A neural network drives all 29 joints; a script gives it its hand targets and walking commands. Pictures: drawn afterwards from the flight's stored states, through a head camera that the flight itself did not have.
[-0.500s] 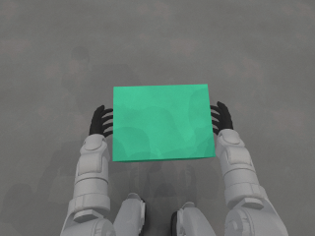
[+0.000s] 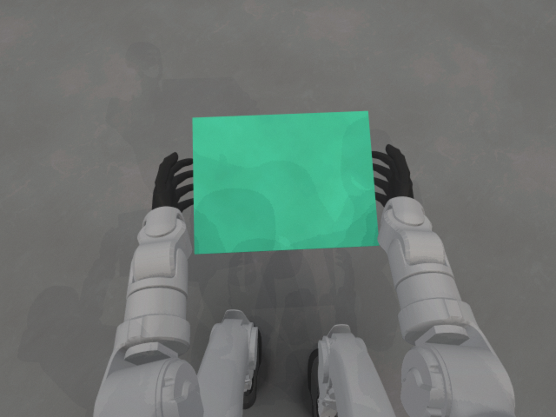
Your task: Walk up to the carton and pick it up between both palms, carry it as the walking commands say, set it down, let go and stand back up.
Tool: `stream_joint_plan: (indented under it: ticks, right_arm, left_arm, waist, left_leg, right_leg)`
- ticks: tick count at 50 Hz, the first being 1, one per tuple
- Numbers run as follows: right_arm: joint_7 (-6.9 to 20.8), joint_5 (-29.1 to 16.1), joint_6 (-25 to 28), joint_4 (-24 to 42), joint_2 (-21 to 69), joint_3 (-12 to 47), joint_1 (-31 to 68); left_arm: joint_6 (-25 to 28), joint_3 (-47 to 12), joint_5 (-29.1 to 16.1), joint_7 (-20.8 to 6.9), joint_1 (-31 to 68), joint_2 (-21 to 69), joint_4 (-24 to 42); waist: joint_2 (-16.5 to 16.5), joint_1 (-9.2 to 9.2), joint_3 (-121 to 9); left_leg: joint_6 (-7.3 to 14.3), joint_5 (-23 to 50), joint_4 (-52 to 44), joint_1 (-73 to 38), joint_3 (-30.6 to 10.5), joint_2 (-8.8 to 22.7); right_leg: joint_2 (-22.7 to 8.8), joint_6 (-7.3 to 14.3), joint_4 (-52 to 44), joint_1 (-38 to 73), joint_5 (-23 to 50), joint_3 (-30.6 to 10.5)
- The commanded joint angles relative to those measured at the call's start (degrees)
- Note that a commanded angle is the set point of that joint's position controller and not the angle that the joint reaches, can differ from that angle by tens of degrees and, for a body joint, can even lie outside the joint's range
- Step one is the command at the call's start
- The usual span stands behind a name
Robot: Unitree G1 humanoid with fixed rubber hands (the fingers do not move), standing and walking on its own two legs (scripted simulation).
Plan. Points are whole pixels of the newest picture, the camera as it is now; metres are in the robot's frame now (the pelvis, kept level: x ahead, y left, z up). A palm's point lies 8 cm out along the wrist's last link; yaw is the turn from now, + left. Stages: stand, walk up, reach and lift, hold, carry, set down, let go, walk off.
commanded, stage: set down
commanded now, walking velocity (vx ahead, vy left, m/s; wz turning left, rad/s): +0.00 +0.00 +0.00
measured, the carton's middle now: (282, 193) +0.47 +0.04 -0.15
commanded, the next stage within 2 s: none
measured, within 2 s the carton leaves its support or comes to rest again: neither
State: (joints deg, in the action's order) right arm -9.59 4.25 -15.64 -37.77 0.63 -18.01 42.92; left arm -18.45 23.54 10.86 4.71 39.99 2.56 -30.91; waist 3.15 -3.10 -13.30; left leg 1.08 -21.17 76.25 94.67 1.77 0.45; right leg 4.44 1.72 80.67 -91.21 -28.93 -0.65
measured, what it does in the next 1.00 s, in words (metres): lowers itself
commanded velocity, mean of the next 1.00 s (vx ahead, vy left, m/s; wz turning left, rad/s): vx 0.00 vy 0.00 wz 0.00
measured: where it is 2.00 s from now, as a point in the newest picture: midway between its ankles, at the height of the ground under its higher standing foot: (283, 393)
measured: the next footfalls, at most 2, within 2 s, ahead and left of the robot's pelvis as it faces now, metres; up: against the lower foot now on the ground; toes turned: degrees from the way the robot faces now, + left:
none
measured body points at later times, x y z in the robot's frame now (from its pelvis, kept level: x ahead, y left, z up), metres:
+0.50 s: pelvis -0.02 -0.01 -0.08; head +0.23 +0.00 +0.29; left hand +0.44 +0.21 -0.15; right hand +0.48 -0.12 -0.15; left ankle +0.10 +0.12 -0.57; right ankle +0.05 -0.10 -0.57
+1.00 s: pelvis -0.05 +0.02 -0.13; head +0.30 +0.03 +0.14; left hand +0.47 +0.21 -0.27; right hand +0.51 -0.12 -0.26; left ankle +0.10 +0.12 -0.57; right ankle +0.05 -0.10 -0.57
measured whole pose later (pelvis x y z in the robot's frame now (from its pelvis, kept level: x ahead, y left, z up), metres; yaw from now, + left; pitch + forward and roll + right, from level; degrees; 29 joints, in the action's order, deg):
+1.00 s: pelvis -0.05 +0.02 -0.13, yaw -3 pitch +32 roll -1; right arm -12.0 -3.9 -17.7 -40.6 -12.2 -13.5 75.5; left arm -21.2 22.4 6.9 11.5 68.6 -5.7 -28.9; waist 2.6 -4.0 22.2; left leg 1.6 -25.0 105.1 112.1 0.8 0.2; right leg 6.8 -0.4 108.8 -107.9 -32.9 0.0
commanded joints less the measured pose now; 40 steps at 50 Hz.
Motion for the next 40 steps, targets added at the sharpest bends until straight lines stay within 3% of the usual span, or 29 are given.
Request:
stream_joint_plan:
  ticks: [1,2,3,4,5,6,7,9,10,11,14,15,18,19,20,21,22,23,24,25,28,29,30,32,33,35,36,37,40]
  right_arm:
    - [21.59,-3.84,1.62,0.83,52.21,27.71,37.32]
    - [21.61,-2.35,1.02,-2.31,51.67,25.2,34.49]
    - [21.07,-1.79,1.88,-1.49,49.82,23.64,38.09]
    - [21.11,-2.15,1.58,-0.34,48.07,23.1,41.54]
    - [20.45,-1.35,1.39,-3.95,49.89,22.21,39.45]
    - [20.43,-2.84,1.76,-1.56,49.69,21.66,43.39]
    - [19.96,-1.56,1.87,-0.6,47.66,21.11,43.67]
    - [19.98,-2.71,0.73,-2.85,50.04,21.31,44.75]
    - [19.72,-3.97,0.43,-2.07,48.53,22.38,46.4]
    - [19.74,-4.44,-0.2,-4.37,51.32,22.71,46.32]
    - [19.6,-8.79,-1.0,-0.72,53.73,27.6,51.33]
    - [19.51,-9.76,-1.4,1.23,55.2,29.71,52.73]
    - [19.6,-13.99,-1.91,6.46,59.15,36.22,55.29]
    - [19.05,-12.43,-2.53,3.75,59.25,35.23,52.03]
    - [18.74,-13.78,-2.87,5.16,59.9,37.17,52.69]
    - [18.31,-11.45,-2.83,2.58,58.46,34.55,51.79]
    - [18.14,-10.81,-2.84,1.84,57.54,33.26,50.69]
    - [17.92,-9.82,-2.61,1.25,57.15,31.93,50.0]
    - [17.78,-8.17,-2.45,-2.78,54.96,29.03,49.8]
    - [17.46,-5.52,-1.32,-5.02,53.45,25.54,47.07]
    - [16.63,-2.11,1.01,-7.16,48.09,20.5,46.9]
    - [16.26,-2.25,1.51,-6.44,46.53,19.8,50.02]
    - [16.78,-1.26,2.51,-9.4,45.14,16.6,50.43]
    - [17.39,-2.33,3.71,-5.81,42.19,17.54,54.21]
    - [17.34,-2.12,3.97,-5.96,40.72,16.93,55.36]
    - [18.75,-4.29,3.17,-8.04,42.36,18.09,56.61]
    - [18.94,-5.17,3.25,-5.76,41.43,19.79,57.27]
    - [19.23,-6.86,3.17,-3.51,41.11,21.37,60.7]
    - [20.92,-10.97,1.2,-3.26,45.38,26.75,62.57]
  left_arm:
    - [1.39,-32.31,-10.85,-18.97,37.07,50.93,-1.13]
    - [1.59,-31.75,-11.31,-19.19,37.83,48.54,0.38]
    - [1.57,-32.53,-12.57,-19.66,41.4,49.32,-1.22]
    - [1.19,-31.16,-11.85,-19.33,40.71,48.48,-2.28]
    - [1.54,-31.66,-12.79,-19.28,46.55,47.75,-0.41]
    - [1.45,-31.13,-12.06,-18.86,46.32,47.2,-1.92]
    - [1.59,-32.76,-13.55,-18.68,49.03,48.84,0.71]
    - [1.53,-32.33,-13.32,-18.4,53.79,44.5,1.9]
    - [1.34,-31.43,-12.54,-18.25,52.68,42.98,1.38]
    - [1.69,-29.91,-11.35,-17.9,54.26,39.47,3.88]
    - [1.21,-29.32,-10.1,-17.76,53.05,41.02,1.49]
    - [1.29,-27.6,-9.06,-17.48,52.66,38.19,2.38]
    - [0.84,-28.24,-9.09,-17.5,50.24,38.6,2.58]
    - [0.42,-27.82,-8.66,-18.06,47.13,40.08,0.54]
    - [0.2,-27.86,-9.76,-18.55,46.79,40.85,0.58]
    - [-0.15,-26.28,-9.2,-18.88,46.04,40.29,-2.08]
    - [-0.07,-26.74,-9.38,-19.46,46.32,40.66,-1.29]
    - [-0.31,-27.58,-10.71,-19.63,46.22,43.64,-0.93]
    - [-0.4,-25.7,-10.57,-20.41,47.94,41.45,-3.94]
    - [0.07,-26.6,-12.05,-20.6,51.18,43.18,-2.19]
    - [1.21,-26.62,-14.71,-20.74,54.16,44.76,-3.48]
    - [1.07,-25.9,-14.77,-20.23,52.76,45.58,-5.01]
    - [1.4,-26.54,-14.77,-19.65,57.82,45.93,-5.91]
    - [2.08,-28.18,-15.46,-18.31,58.72,45.84,-2.75]
    - [2.24,-30.77,-16.87,-17.52,61.62,45.93,0.24]
    - [2.01,-29.82,-14.72,-15.51,61.76,43.75,-0.71]
    - [2.51,-30.86,-15.33,-15.11,64.25,41.39,2.62]
    - [1.9,-32.19,-15.79,-14.3,64.42,43.73,1.38]
    - [1.13,-29.87,-12.44,-11.87,63.05,40.02,1.52]
  waist:
    - [-1.52,0.66,-51.75]
    - [1.23,2.07,-48.71]
    - [-1.0,3.57,-49.77]
    - [-0.07,3.18,-47.05]
    - [1.9,5.04,-44.31]
    - [-2.38,2.41,-46.82]
    - [-1.8,4.5,-47.3]
    - [-1.0,3.91,-48.6]
    - [-4.44,1.66,-49.85]
    - [-0.69,-0.17,-49.3]
    - [-3.19,-4.04,-57.7]
    - [-1.74,-7.44,-61.85]
    - [1.32,-11.82,-70.31]
    - [1.8,-10.42,-69.7]
    - [1.82,-10.85,-70.66]
    - [4.68,-9.78,-68.55]
    - [2.02,-9.58,-65.62]
    - [3.09,-7.13,-65.19]
    - [2.57,-6.65,-58.69]
    - [0.62,-2.53,-55.86]
    - [1.47,2.36,-49.66]
    - [1.19,1.26,-48.02]
    - [-2.66,3.44,-42.56]
    - [-2.97,2.96,-45.7]
    - [-3.59,4.51,-50.47]
    - [-6.83,1.51,-51.66]
    - [-5.06,2.24,-52.75]
    - [-7.18,1.94,-58.44]
    - [-6.24,-5.79,-64.29]
  left_leg:
    - [-1.28,18.94,0.15,-36.56,-3.31,-7.13]
    - [-0.89,18.29,-0.95,-36.09,-4.56,-6.97]
    - [-1.81,15.63,0.87,-33.06,-4.52,-6.79]
    - [-1.28,9.96,0.11,-32.4,-4.84,-6.56]
    - [-1.08,9.87,1.64,-28.56,-3.75,-6.86]
    - [-1.19,8.63,0.94,-29.84,-4.12,-6.68]
    - [-1.62,8.34,1.38,-28.1,-3.96,-6.57]
    - [-1.3,5.43,2.93,-25.94,-2.64,-7.01]
    - [-1.6,5.07,5.25,-26.13,-1.09,-6.83]
    - [-1.15,6.72,5.95,-23.25,-0.75,-7.18]
    - [-0.8,9.91,8.67,-23.79,1.48,-7.23]
    - [-0.36,10.85,9.54,-25.46,1.79,-7.29]
    - [0.39,16.03,11.59,-24.27,2.48,-7.85]
    - [0.38,15.86,11.82,-22.75,2.23,-7.76]
    - [0.53,16.73,12.76,-22.45,2.65,-7.68]
    - [0.66,13.95,11.91,-19.29,1.44,-7.47]
    - [0.05,14.45,13.11,-17.45,2.42,-7.37]
    - [0.28,15.3,12.3,-19.78,0.87,-7.41]
    - [-0.17,13.29,12.53,-15.27,0.78,-7.0]
    - [-0.82,14.85,12.18,-14.3,0.19,-7.22]
    - [-1.26,14.34,13.93,-11.24,-1.7,-6.85]
    - [-1.25,10.24,12.79,-12.39,-2.17,-6.88]
    - [-2.01,11.9,13.16,-12.55,-2.3,-6.52]
    - [-2.79,12.51,14.04,-17.5,-3.15,-6.76]
    - [-3.59,12.36,15.05,-21.8,-4.08,-6.62]
    - [-3.31,13.26,14.77,-27.95,-3.98,-6.8]
    - [-3.76,12.92,16.86,-25.72,-3.05,-6.43]
    - [-4.08,12.0,17.19,-29.95,-3.1,-6.38]
    - [-2.79,10.4,17.03,-35.83,-2.64,-5.99]
  right_leg:
    - [4.33,-1.62,-9.77,14.24,15.8,-3.18]
    - [4.99,-1.77,-8.91,10.97,14.21,-1.69]
    - [4.16,-0.82,-8.89,11.86,12.19,-2.3]
    - [4.17,-1.08,-7.26,9.65,7.33,-0.93]
    - [4.35,-0.69,-8.8,10.64,6.84,-2.37]
    - [4.19,-0.49,-6.48,10.88,7.13,-2.37]
    - [4.34,-0.45,-6.01,10.56,7.75,-1.71]
    - [4.3,-1.0,-5.01,11.35,5.99,-1.59]
    - [4.02,-0.51,-4.53,11.72,5.29,-3.26]
    - [4.2,-1.45,-4.16,11.12,6.19,-2.55]
    - [4.24,-2.18,-2.71,15.32,10.2,-4.18]
    - [4.3,-2.86,-1.37,15.84,9.94,-3.85]
    - [4.51,-4.08,0.74,21.76,15.87,-4.74]
    - [4.63,-4.17,0.63,22.44,16.55,-5.17]
    - [4.3,-4.15,0.8,24.39,16.67,-5.76]
    - [4.2,-4.36,1.37,21.8,14.28,-4.25]
    - [4.01,-3.95,0.88,20.74,13.39,-5.33]
    - [4.56,-3.74,1.74,19.72,14.16,-4.12]
    - [4.08,-3.32,1.55,15.39,12.47,-4.1]
    - [4.52,-2.89,2.29,12.37,14.63,-3.21]
    - [4.81,-1.33,3.68,6.75,14.35,-2.66]
    - [4.78,-0.7,4.43,6.52,9.77,-1.59]
    - [4.73,0.01,4.75,-0.97,10.2,-1.04]
    - [5.05,0.39,6.53,-4.9,8.16,0.43]
    - [5.39,1.0,7.74,-5.37,7.74,1.35]
    - [5.24,0.5,9.23,-11.87,5.81,2.3]
    - [5.32,0.77,8.65,-10.44,6.02,1.42]
    - [5.67,0.87,10.05,-9.86,5.03,2.05]
    - [5.61,-0.75,13.41,-11.47,3.15,2.76]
